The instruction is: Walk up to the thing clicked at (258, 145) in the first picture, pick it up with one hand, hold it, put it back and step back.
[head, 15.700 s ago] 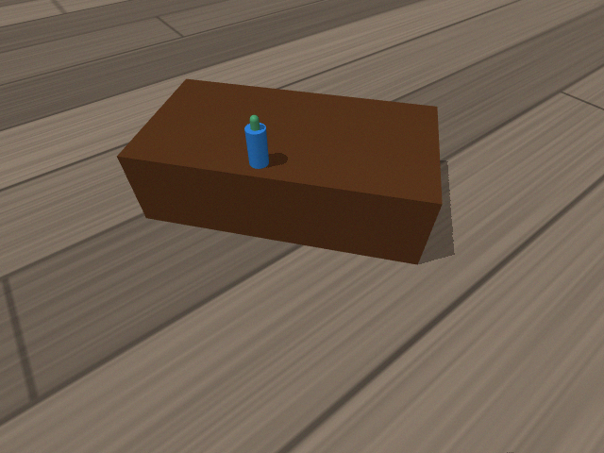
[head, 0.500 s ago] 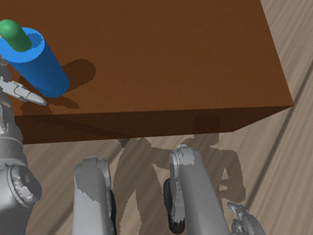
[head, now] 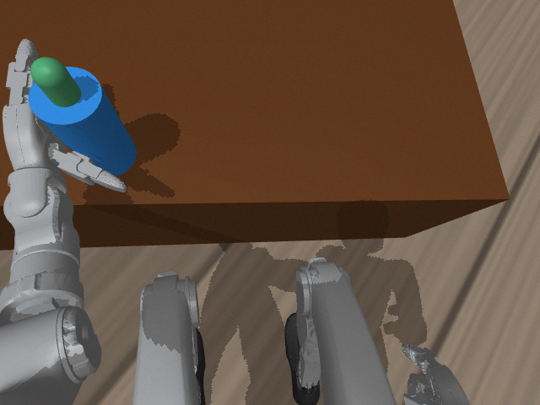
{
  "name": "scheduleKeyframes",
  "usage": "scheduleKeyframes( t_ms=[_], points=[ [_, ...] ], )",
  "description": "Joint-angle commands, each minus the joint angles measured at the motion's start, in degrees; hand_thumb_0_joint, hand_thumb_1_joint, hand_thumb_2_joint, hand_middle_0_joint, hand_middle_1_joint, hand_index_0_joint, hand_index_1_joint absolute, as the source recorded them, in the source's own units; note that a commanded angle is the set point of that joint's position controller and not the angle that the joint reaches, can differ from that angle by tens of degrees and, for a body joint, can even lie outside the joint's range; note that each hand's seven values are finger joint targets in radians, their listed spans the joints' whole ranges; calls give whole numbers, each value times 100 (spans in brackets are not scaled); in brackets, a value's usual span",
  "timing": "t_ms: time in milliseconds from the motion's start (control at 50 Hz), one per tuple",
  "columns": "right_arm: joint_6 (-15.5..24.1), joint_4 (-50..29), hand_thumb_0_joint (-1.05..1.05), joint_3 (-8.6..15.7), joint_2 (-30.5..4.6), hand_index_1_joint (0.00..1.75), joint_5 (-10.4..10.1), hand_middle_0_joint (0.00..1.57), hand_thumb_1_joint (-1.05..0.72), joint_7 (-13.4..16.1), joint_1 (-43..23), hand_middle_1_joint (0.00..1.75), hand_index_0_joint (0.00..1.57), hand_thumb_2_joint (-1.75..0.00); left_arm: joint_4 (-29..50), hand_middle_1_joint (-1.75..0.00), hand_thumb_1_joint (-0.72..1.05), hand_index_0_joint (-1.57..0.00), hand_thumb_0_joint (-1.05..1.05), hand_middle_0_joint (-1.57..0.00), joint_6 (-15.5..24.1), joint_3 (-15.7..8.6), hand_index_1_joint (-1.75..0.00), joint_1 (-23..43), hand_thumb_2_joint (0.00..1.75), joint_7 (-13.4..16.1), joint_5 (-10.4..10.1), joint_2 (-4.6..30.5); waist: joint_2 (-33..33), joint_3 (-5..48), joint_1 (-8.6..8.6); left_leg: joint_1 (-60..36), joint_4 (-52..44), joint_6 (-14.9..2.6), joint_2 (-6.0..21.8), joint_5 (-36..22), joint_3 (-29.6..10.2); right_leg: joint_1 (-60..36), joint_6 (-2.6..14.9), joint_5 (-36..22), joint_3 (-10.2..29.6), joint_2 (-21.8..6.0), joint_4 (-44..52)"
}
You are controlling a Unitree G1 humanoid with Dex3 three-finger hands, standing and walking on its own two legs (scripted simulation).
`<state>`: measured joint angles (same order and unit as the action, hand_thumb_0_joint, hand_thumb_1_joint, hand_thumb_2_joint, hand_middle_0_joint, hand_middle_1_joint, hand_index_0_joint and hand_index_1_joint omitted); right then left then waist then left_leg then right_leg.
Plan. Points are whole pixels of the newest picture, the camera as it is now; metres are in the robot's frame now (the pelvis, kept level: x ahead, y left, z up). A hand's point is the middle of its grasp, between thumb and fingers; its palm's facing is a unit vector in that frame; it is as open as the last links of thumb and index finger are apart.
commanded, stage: close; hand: left
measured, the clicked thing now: (84, 119) +0.50 +0.22 +0.01
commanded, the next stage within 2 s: settle in 0.92 s
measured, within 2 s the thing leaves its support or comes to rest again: leaves its support in 1.44 s
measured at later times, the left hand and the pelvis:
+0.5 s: hand (90, 133) +0.49 +0.22 -0.01, palm faces +0.13 -0.99 -0.02, open 15.5 cm; pelvis +0.00 +0.00 -0.01, yaw +0 degrees
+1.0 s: hand (91, 135) +0.49 +0.22 -0.02, palm faces +0.12 -0.99 -0.02, open 10.6 cm; pelvis -0.01 +0.00 -0.03, yaw +0 degrees
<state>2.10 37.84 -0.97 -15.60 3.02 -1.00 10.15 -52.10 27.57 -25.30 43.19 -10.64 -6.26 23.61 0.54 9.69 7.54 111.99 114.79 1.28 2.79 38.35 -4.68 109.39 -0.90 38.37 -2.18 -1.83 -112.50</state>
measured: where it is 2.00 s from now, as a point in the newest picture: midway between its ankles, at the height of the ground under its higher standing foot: (248, 383)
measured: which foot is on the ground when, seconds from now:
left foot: down 0.00-1.00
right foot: down 0.00-1.00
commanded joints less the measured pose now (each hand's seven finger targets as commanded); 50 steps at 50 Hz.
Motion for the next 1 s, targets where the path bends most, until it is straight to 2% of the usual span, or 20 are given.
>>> scheduleKeyframes(
  t_ms=[0,80,120,160,220,260,280,300,340,400,440,520,640,700,720,760,800,880,900,980],
  points=[
    [54,-201,0,428,-1017,30,-28,20,-92,15,879,30,20,-90,1168,-3,-61,-8,0,-7,441,94,-2,1676,0,61,-29,915,657,3529,36,-2613,-1237,-269,-144,-1254,197,-2034,300,-1421,-87,209,1345],
    [31,-206,0,452,-998,30,-11,20,-92,-17,858,30,20,-90,1211,-3,-61,-8,0,-8,521,226,-2,1652,0,44,-7,778,643,3569,54,-2613,-1233,-271,-142,-1266,214,-2098,298,-1446,-80,208,1332],
    [10,-215,0,451,-988,30,-11,20,-92,-35,847,30,20,-90,1145,-16,-59,-22,0,-21,541,219,-14,1618,6,70,31,793,678,3544,25,-2639,-1291,-247,-146,-1186,174,-1972,320,-1323,-102,217,1296],
    [2,-180,0,461,-1006,30,-6,20,-92,-42,821,30,20,-90,1172,-20,-61,-26,0,-25,572,381,-18,1725,8,33,35,642,787,3495,96,-2795,-1270,-230,-129,-1260,134,-1796,326,-1367,-125,204,1226],
    [-19,-196,0,445,-1034,30,0,20,-93,-51,832,30,20,-90,1265,-24,-58,-32,0,-31,610,346,-22,1815,10,40,55,764,977,3620,11,-2958,-1323,-184,-131,-1377,76,-1687,365,-1405,-143,173,1111],
    [-42,-226,0,448,-1017,30,6,20,-93,-55,795,30,20,-90,1173,-28,-58,-36,0,-35,596,477,-27,1801,13,7,64,605,939,3701,36,-3077,-1295,-194,-127,-1382,78,-1674,351,-1403,-148,177,1129],
    [-45,-226,0,448,-997,30,-2,20,-92,-54,802,30,20,-90,1313,-30,-56,-37,0,-36,616,473,-28,1985,16,36,62,671,858,3668,63,-2921,-1293,-213,-137,-1222,114,-1753,332,-1324,-128,179,1177],
    [-58,-224,0,442,-1014,30,-1,20,-93,-44,822,30,20,-90,1279,-31,-54,-40,0,-38,623,265,-30,1957,17,64,38,871,805,3738,0,-2836,-1268,-219,-143,-1200,128,-1836,326,-1315,-114,178,1169],
    [-76,-257,0,431,-998,30,-4,20,-92,-47,807,30,20,-90,1098,-35,-53,-43,0,-42,583,461,-34,1943,20,62,34,623,727,3580,76,-2750,-1305,-234,-151,-1008,148,-1823,321,-1182,-118,175,1233],
    [-86,-311,0,430,-1029,30,-21,20,-92,-28,736,30,20,-89,952,-41,-46,-50,0,-48,574,346,-39,1979,25,95,59,819,671,3404,83,-2578,-1330,-228,-158,-735,114,-1708,310,-958,-141,178,1204],
    [-96,-246,0,416,-980,30,-11,20,-92,-24,801,30,20,-89,913,-45,-42,-53,0,-51,594,456,-43,1996,28,86,45,660,547,3517,101,-2490,-1214,-258,-174,-824,197,-1880,295,-1088,-98,181,1239],
    [-113,-238,0,392,-996,30,2,20,-91,-43,848,30,20,-89,764,-51,-33,-60,0,-58,604,457,-49,2022,35,64,95,720,649,3433,115,-2422,-1130,-261,-182,-1050,231,-1838,302,-1249,-94,172,1154],
    [-121,-322,0,384,-1025,30,15,20,-91,-61,745,30,20,-89,775,-61,-22,-71,0,-69,677,390,-59,2130,44,111,136,878,730,3399,45,-2389,-1195,-235,-170,-689,180,-1584,325,-919,-129,179,1065],
    [-141,-247,0,387,-1030,30,14,20,-90,-55,780,30,20,-89,699,-66,-11,-77,0,-75,673,473,-64,2229,49,107,148,792,711,3353,109,-2360,-1173,-242,-163,-546,163,-1505,320,-848,-141,172,1066],
    [-132,-373,0,373,-1063,30,7,20,-90,-61,677,30,20,-89,612,-69,-11,-77,0,-76,692,328,-67,2166,52,135,136,973,649,3275,103,-2184,-1152,-249,-168,-486,183,-1564,301,-772,-148,184,1041],
    [-147,-246,0,357,-1038,30,14,20,-90,-52,773,30,20,-89,742,-72,-6,-83,0,-81,698,390,-70,2280,54,113,132,939,787,3464,56,-2432,-1147,-236,-160,-666,165,-1534,319,-934,-148,165,978],
    [-142,-301,0,359,-1058,30,20,20,-91,-61,772,30,20,-89,678,-76,0,-87,0,-85,676,402,-74,2319,58,90,137,914,842,3543,140,-2486,-1050,-235,-152,-865,181,-1503,313,-1081,-150,174,933],
    [-155,-265,0,346,-1106,30,24,20,-90,-57,813,30,20,-89,521,-91,10,-99,0,-98,637,387,-89,2386,75,85,144,940,899,3437,142,-2540,-1054,-209,-145,-874,107,-1294,330,-1071,-176,154,830],
    [-159,-268,0,357,-1093,30,18,20,-90,-64,828,30,20,-89,446,-96,12,-103,0,-101,628,478,-94,2453,79,73,143,815,864,3305,238,-2365,-1043,-213,-155,-724,106,-1244,325,-963,-191,151,832],
    [-167,-314,0,336,-1079,30,24,20,-90,-71,754,30,20,-89,335,-109,15,-113,0,-111,632,485,-107,2484,92,102,120,767,641,3130,208,-2030,-991,-252,-176,-402,184,-1304,300,-737,-172,163,912]
  ],
)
